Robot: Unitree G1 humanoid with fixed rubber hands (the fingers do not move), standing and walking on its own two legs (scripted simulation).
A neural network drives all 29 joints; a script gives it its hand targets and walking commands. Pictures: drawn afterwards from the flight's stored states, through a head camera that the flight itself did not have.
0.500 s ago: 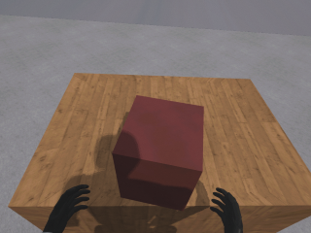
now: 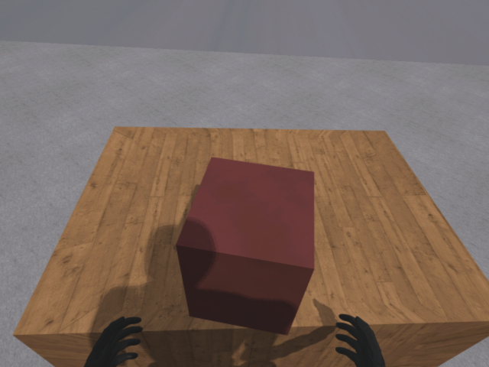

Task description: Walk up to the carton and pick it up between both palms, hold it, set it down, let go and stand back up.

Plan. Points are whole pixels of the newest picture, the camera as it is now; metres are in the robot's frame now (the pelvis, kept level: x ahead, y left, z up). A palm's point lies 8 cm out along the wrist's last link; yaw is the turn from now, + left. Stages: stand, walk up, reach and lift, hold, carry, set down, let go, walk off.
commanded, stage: set down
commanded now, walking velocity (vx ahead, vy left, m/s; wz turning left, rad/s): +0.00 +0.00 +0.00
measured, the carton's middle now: (249, 246) +0.37 +0.00 -0.01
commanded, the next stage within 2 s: let go in 0.26 s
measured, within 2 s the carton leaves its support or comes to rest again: neither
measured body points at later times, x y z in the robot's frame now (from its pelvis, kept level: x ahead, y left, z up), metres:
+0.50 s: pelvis +0.01 -0.02 +0.00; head +0.00 -0.01 +0.45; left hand +0.17 +0.22 -0.07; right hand +0.18 -0.21 -0.08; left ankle +0.04 +0.12 -0.74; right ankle -0.04 -0.14 -0.74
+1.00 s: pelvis +0.03 -0.03 +0.00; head +0.00 -0.04 +0.44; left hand +0.14 +0.22 -0.10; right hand +0.15 -0.28 -0.12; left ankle +0.04 +0.12 -0.74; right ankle -0.04 -0.14 -0.74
